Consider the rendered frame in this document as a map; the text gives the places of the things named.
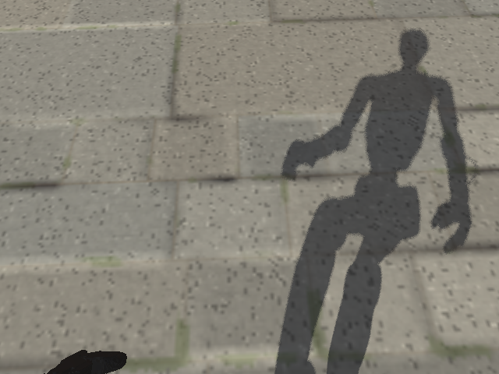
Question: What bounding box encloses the left robot hand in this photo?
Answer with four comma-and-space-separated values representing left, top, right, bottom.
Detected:
44, 350, 127, 374

